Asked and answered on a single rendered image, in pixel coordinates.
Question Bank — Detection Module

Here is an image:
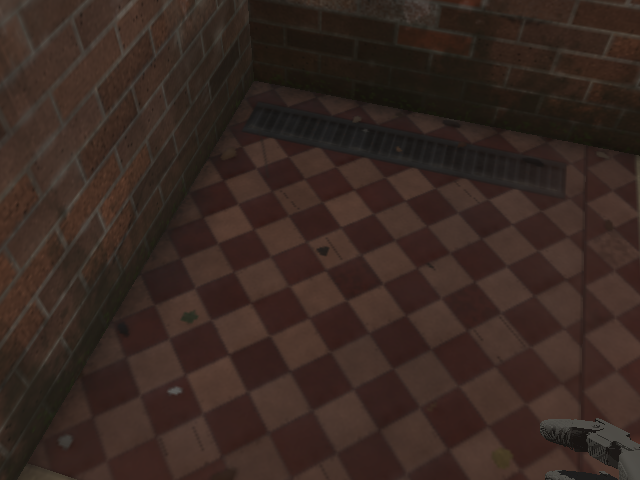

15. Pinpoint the robot right hand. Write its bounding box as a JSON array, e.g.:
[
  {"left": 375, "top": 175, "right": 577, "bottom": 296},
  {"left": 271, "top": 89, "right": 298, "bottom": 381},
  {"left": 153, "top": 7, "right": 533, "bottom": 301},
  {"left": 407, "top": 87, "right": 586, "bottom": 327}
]
[{"left": 540, "top": 418, "right": 640, "bottom": 480}]

